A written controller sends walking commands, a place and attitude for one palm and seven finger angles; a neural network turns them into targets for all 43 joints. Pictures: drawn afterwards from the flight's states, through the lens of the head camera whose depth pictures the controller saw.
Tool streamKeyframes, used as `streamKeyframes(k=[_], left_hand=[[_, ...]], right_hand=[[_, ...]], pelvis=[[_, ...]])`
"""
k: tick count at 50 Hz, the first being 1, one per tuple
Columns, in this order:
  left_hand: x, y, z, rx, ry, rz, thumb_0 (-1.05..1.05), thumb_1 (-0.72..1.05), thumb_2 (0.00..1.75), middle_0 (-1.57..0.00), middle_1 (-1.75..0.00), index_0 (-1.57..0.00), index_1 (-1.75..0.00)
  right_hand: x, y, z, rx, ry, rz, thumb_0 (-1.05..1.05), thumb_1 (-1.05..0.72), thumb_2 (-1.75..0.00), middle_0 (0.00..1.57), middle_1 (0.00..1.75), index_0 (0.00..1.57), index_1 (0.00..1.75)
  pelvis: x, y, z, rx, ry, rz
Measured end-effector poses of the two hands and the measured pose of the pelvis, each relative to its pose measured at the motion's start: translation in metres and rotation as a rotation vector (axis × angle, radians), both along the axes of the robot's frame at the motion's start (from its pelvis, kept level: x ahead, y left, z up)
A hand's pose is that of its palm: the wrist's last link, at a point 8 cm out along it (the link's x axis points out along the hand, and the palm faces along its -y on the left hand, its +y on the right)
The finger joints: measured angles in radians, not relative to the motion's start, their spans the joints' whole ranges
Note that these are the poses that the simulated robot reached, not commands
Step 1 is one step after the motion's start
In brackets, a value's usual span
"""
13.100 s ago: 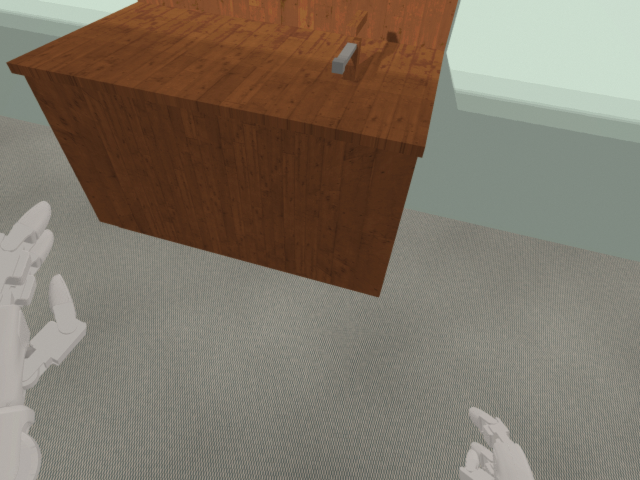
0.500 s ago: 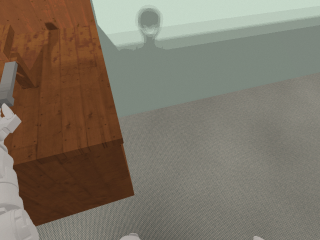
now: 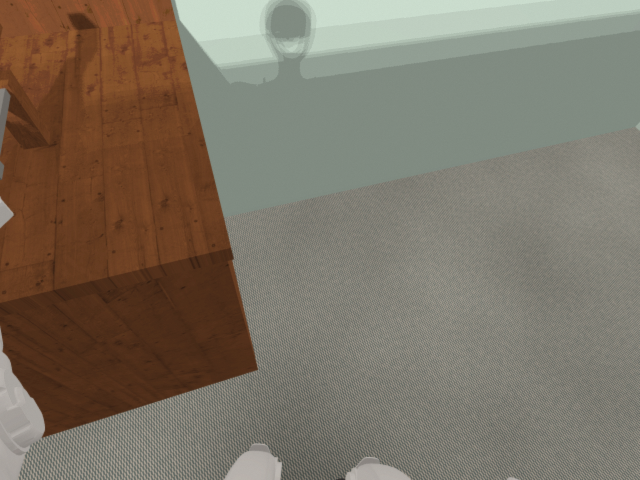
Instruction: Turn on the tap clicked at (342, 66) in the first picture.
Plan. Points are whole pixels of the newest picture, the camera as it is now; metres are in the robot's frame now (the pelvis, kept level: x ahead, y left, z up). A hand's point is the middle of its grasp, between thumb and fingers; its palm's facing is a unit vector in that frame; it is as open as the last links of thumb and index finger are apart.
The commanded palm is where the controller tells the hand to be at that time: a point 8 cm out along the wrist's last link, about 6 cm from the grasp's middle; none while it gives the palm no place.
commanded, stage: reach beside the lever's end, fingers flat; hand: left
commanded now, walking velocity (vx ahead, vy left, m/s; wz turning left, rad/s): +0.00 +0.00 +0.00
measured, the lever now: out of the picture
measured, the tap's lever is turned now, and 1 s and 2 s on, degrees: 0 1 39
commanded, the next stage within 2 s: push the lever round in 0.34 s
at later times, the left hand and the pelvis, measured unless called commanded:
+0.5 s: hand out of the picture +0.39 +0.40 +0.10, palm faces +0.56 -0.83 -0.06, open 9.5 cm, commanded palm +0.38 +0.42 +0.11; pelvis +0.00 +0.00 +0.00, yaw +0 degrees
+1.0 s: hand (7, 208) +0.39 +0.39 +0.09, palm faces +0.54 -0.84 -0.08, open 8.6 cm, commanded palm +0.40 +0.40 +0.11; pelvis +0.01 +0.01 +0.00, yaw +2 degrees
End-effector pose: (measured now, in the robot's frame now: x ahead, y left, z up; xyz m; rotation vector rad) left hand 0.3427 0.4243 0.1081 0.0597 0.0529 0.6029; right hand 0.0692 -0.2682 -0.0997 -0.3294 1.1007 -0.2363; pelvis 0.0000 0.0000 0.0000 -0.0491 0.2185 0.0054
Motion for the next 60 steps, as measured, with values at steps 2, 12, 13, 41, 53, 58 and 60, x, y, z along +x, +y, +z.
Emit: streamKeyframes(k=[2, 12, 13, 41, 53, 58, 60], left_hand=[[0.0, 0.0, 0.0, 0.001, 0.0, 0.001, -0.12, 0.65, 0.96, -0.15, -0.15, -0.15, -0.15], [0.0, 0.003, -0.001, 0.002, 0.002, -0.002, -0.13, 0.62, 0.96, -0.15, -0.15, -0.15, -0.15], [0.0, 0.003, -0.001, 0.001, 0.002, -0.003, -0.13, 0.62, 0.96, -0.15, -0.15, -0.15, -0.15], [0.001, 0.006, -0.007, -0.002, -0.003, -0.02, -0.21, 0.6, 0.98, -0.15, -0.15, -0.15, -0.15], [0.006, -0.01, -0.009, 0.006, 0.001, -0.032, -0.23, 0.7, 1.02, -0.15, -0.15, -0.15, -0.15], [0.01, -0.018, -0.01, 0.004, -0.004, -0.036, -0.24, 0.71, 1.03, -0.15, -0.15, -0.15, -0.15], [0.012, -0.023, -0.01, 0.003, -0.007, -0.036, -0.23, 0.7, 1.02, -0.15, -0.15, -0.15, -0.15]], right_hand=[[-0.001, 0.0, -0.001, 0.001, 0.004, 0.0, 0.01, -0.91, -0.89, 0.21, 0.3, 0.2, 0.3], [0.002, 0.005, -0.001, 0.006, 0.002, 0.007, 0.01, -0.91, -0.89, 0.21, 0.3, 0.2, 0.3], [0.003, 0.006, -0.001, 0.006, -0.001, 0.008, 0.01, -0.91, -0.89, 0.21, 0.3, 0.2, 0.3], [0.026, 0.015, 0.005, -0.01, -0.027, 0.061, 0.01, -0.91, -0.89, 0.21, 0.3, 0.2, 0.3], [0.036, 0.019, 0.007, 0.0, -0.06, 0.07, 0.01, -0.91, -0.89, 0.21, 0.3, 0.2, 0.3], [0.038, 0.018, 0.007, 0.005, -0.069, 0.066, 0.01, -0.91, -0.89, 0.21, 0.3, 0.2, 0.3], [0.038, 0.017, 0.007, 0.007, -0.072, 0.062, 0.01, -0.91, -0.89, 0.21, 0.3, 0.2, 0.3]], pelvis=[[0.0, 0.0, 0.0, -0.001, 0.002, 0.001], [0.001, 0.001, -0.001, -0.004, 0.005, 0.005], [0.001, 0.001, -0.001, -0.005, 0.005, 0.005], [0.007, 0.007, 0.002, -0.01, 0.004, 0.028], [0.01, 0.007, 0.005, -0.007, -0.008, 0.03], [0.011, 0.006, 0.005, -0.004, -0.01, 0.027], [0.012, 0.005, 0.005, -0.004, -0.013, 0.026]])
